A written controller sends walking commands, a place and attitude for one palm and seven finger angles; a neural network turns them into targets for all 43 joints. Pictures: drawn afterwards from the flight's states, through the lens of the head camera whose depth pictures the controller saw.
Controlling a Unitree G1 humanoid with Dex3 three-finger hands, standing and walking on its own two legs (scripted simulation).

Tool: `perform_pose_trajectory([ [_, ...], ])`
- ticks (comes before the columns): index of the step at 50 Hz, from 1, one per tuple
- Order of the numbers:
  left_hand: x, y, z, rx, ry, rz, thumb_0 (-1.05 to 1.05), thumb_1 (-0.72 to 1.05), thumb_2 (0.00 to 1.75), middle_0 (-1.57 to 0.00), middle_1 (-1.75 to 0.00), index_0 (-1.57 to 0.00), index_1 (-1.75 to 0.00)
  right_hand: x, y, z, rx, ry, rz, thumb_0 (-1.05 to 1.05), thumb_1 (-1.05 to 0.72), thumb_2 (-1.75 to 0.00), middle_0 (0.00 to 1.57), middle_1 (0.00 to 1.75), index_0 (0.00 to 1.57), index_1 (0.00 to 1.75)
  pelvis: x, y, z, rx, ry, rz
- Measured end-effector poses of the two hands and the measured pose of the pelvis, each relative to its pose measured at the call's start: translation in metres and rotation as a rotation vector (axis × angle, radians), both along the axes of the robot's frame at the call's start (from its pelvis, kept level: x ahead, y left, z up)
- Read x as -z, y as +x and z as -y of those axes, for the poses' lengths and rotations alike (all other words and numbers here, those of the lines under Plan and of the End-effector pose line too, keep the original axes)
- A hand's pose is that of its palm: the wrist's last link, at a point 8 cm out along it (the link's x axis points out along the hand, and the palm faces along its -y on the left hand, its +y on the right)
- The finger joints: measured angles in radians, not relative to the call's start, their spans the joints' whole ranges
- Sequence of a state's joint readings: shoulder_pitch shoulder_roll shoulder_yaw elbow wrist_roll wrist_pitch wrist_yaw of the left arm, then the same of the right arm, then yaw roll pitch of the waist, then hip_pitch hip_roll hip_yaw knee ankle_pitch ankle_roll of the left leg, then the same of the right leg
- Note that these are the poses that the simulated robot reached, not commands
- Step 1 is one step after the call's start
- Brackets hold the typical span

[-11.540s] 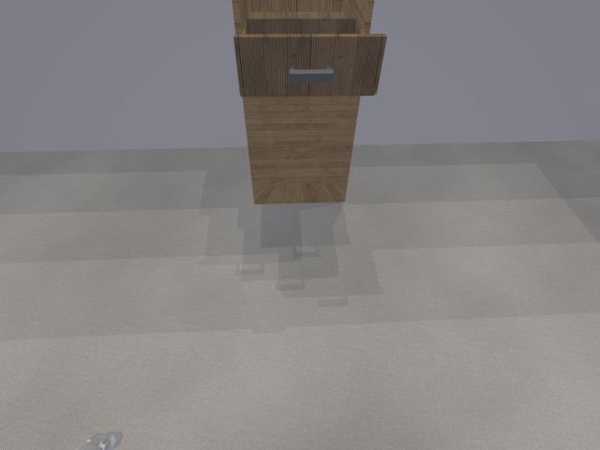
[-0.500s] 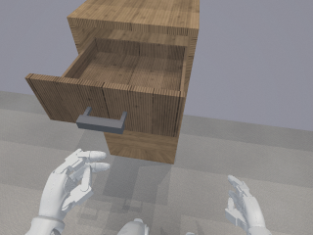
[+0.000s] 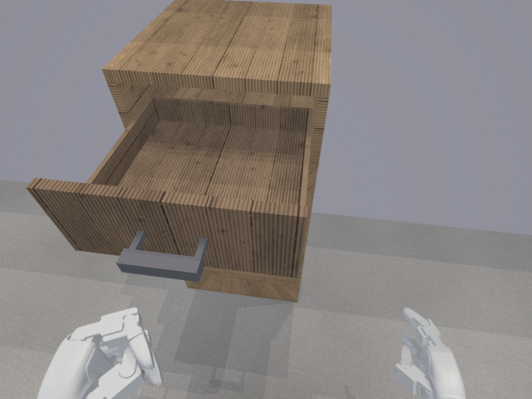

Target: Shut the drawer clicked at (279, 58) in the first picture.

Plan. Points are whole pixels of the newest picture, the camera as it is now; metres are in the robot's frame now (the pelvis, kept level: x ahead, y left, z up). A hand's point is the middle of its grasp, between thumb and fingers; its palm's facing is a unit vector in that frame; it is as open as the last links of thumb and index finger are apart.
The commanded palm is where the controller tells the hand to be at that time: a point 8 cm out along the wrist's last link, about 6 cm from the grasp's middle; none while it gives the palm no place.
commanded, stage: raise the hand and make a fist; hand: left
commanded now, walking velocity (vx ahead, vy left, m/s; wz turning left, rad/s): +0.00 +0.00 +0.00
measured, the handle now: (166, 252) +0.30 +0.18 +0.07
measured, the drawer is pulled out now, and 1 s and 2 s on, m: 0.30 0.30 0.30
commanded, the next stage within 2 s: bring the fist close to the handle in 0.80 s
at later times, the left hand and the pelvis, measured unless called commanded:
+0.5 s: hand (136, 373) +0.12 +0.13 +0.17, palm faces -0.03 -0.99 -0.11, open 3.3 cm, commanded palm +0.08 +0.18 +0.17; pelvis -0.01 -0.01 +0.02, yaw +0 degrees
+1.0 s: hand (137, 366) +0.13 +0.14 +0.15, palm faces -0.03 -0.99 -0.11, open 3.3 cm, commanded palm +0.08 +0.19 +0.16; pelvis +0.00 -0.03 +0.02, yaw +0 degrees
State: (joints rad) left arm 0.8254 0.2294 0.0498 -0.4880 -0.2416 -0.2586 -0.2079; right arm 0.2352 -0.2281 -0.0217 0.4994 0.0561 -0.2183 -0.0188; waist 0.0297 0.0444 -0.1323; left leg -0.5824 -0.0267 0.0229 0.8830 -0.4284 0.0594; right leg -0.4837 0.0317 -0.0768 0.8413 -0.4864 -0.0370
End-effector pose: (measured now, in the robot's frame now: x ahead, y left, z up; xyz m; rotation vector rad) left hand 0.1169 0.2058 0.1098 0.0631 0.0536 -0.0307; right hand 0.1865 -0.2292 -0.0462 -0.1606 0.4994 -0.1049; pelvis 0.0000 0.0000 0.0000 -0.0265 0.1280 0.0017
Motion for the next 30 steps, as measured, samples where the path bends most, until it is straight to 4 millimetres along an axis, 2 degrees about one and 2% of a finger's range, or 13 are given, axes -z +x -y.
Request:
perform_pose_trajectory([
  [6,-0.024,-0.001,0.003,-0.035,-0.001,0.098,0.02,0.90,0.90,-1.25,-1.44,-1.25,-1.43,-0.011,0.018,-0.019,-0.066,0.040,0.072,0.01,-0.90,-0.90,0.20,0.30,0.20,0.30,-0.002,-0.001,0.000,-0.011,-0.001,0.022],
  [13,-0.035,-0.003,0.020,0.041,0.017,0.078,0.02,0.90,0.90,-1.35,-1.55,-1.35,-1.54,-0.019,0.014,-0.029,-0.090,0.074,0.093,0.01,-0.90,-0.90,0.20,0.30,0.20,0.30,-0.008,-0.004,0.003,-0.009,0.006,0.059],
  [19,-0.056,-0.010,0.016,0.009,0.059,0.114,0.02,0.90,0.90,-1.39,-1.58,-1.38,-1.58,-0.021,0.002,-0.023,-0.081,0.082,0.095,0.01,-0.90,-0.90,0.20,0.30,0.20,0.30,-0.012,-0.007,0.009,-0.006,0.009,0.092],
  [23,-0.070,-0.014,0.020,0.005,0.056,0.158,0.02,0.90,0.90,-1.40,-1.59,-1.39,-1.59,-0.021,-0.005,-0.015,-0.079,0.077,0.105,0.01,-0.90,-0.90,0.20,0.30,0.20,0.30,-0.014,-0.010,0.012,-0.008,0.010,0.110],
  [25,-0.069,-0.015,0.023,0.013,0.047,0.152,0.02,0.90,0.90,-1.40,-1.60,-1.40,-1.59,-0.020,-0.008,-0.010,-0.072,0.074,0.105,0.01,-0.90,-0.90,0.20,0.30,0.20,0.30,-0.015,-0.012,0.014,-0.008,0.011,0.116],
  [30,-0.053,-0.013,0.025,0.019,0.041,0.068,0.02,0.90,0.90,-1.40,-1.60,-1.40,-1.59,-0.022,-0.014,0.002,-0.051,0.054,0.096,0.01,-0.90,-0.90,0.20,0.30,0.20,0.30,-0.018,-0.015,0.021,-0.006,0.014,0.124],
])
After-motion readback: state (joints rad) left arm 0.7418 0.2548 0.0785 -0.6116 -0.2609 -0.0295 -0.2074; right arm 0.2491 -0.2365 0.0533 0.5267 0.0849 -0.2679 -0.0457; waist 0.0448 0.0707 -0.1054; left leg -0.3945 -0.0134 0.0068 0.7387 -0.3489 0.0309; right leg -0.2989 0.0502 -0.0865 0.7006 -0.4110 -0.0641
